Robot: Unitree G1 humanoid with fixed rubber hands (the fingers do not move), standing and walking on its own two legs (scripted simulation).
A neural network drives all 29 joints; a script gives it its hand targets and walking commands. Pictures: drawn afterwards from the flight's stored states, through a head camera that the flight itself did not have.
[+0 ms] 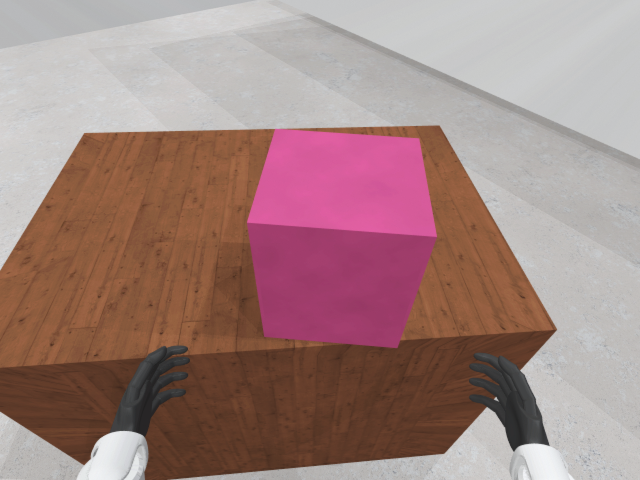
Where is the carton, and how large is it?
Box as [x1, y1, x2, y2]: [247, 129, 436, 347]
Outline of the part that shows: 275,129 247,221 264,336 397,347 436,238 418,138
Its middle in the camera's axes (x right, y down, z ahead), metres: +0.03 +0.00 +0.59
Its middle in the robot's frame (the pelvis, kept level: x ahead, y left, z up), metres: +0.44 +0.01 +0.05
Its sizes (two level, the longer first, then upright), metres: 0.210 0.200 0.250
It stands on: a pedestal, 0.71 m high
